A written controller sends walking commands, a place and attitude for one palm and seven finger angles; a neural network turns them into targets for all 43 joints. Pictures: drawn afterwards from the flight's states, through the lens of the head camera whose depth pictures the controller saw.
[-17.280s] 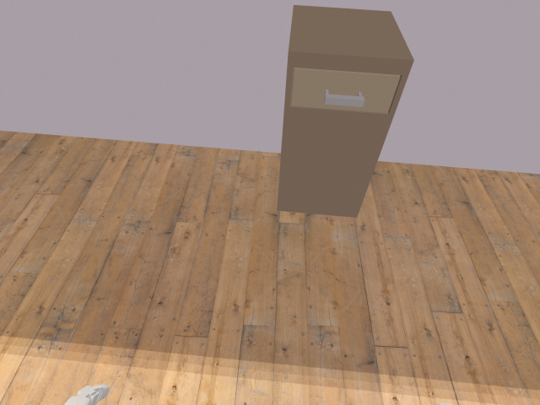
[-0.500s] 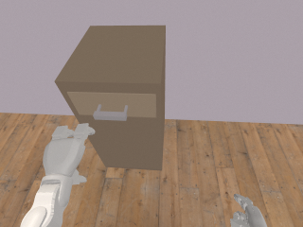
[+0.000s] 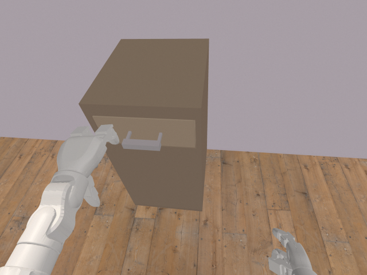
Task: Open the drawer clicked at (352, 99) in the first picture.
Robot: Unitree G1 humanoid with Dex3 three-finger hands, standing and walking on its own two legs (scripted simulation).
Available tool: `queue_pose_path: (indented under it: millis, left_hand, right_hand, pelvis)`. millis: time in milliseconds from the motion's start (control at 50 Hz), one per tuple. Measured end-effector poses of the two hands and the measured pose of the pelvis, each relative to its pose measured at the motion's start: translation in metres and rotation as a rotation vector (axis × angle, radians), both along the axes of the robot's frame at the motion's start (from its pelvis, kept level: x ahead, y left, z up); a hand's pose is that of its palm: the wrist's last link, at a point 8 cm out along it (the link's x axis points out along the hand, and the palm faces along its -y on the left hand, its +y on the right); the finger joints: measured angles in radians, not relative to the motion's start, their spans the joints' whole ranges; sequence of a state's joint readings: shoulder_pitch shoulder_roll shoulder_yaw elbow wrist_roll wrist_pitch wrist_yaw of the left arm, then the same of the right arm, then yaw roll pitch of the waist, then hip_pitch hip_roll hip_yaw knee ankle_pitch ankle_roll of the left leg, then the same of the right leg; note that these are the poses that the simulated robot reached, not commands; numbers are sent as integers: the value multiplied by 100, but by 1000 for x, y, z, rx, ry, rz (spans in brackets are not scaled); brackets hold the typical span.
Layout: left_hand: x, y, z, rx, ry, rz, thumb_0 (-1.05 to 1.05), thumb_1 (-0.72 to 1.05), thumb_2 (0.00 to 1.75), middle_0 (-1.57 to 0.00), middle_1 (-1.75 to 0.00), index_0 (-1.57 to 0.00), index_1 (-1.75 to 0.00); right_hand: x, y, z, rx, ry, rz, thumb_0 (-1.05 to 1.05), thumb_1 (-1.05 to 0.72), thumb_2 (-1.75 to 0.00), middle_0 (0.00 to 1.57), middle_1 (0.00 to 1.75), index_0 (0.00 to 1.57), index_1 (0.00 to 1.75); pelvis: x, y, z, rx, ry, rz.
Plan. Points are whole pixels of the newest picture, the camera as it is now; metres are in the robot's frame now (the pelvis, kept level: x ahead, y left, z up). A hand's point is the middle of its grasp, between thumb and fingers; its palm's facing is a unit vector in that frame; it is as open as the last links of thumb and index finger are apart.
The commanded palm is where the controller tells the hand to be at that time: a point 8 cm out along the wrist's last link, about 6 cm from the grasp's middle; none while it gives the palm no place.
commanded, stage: raise the hand with hooked fingers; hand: left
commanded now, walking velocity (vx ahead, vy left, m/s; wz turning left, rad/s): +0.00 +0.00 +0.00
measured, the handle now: (143, 139) +0.54 +0.23 -0.11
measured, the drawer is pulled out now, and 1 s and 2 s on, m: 0.00 0.00 0.00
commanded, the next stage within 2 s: move the hooked fingers above the handle in 0.26 s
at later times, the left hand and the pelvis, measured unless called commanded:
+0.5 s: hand (99, 171) +0.31 +0.24 +0.05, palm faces -0.03 -0.09 -1.00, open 13.9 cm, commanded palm +0.30 +0.24 +0.11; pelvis -0.01 +0.00 +0.00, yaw +0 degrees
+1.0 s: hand (120, 160) +0.37 +0.22 +0.01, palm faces -0.05 -0.06 -1.00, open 13.8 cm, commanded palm +0.36 +0.24 +0.07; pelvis -0.01 +0.00 -0.01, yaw -1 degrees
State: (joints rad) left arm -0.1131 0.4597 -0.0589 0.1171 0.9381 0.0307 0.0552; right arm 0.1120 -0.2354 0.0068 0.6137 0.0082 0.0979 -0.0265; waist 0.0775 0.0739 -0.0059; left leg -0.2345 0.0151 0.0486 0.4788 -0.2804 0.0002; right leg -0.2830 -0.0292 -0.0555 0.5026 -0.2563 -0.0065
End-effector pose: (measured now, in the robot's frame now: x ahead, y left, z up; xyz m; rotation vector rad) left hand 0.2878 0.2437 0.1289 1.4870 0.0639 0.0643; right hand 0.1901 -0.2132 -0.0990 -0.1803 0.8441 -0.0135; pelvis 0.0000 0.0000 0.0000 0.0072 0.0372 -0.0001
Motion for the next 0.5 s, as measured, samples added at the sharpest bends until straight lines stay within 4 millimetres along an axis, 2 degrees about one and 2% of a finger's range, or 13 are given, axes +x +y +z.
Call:
queue_pose_path:
  millis: [140,240,380,500]
  left_hand:
    - [-8,-9,-13,-17,24,-73,0,-49,30,-32,-120,-32,-120]
    - [-10,-6,-9,1,-38,-77,0,-49,30,-32,-120,-32,-120]
    - [-6,2,-2,3,-63,-6,0,-49,30,-32,-120,-32,-120]
    - [-1,-2,-20,-4,32,-13,0,-49,30,-32,-120,-32,-120]
  right_hand:
    - [-17,-14,-6,-31,54,-25,1,-91,-89,20,30,20,30]
    - [-24,-18,-9,-39,77,-38,1,-91,-89,20,30,20,29]
    - [-23,-13,-9,-12,59,-49,1,-91,-89,20,30,20,29]
    - [-18,-9,-5,-14,35,-39,1,-91,-89,20,30,20,29]
  pelvis:
    - [0,2,0,1,11,-6]
    - [-2,2,0,1,19,-5]
    - [-3,3,0,2,18,-6]
    - [-6,3,0,3,17,-3]
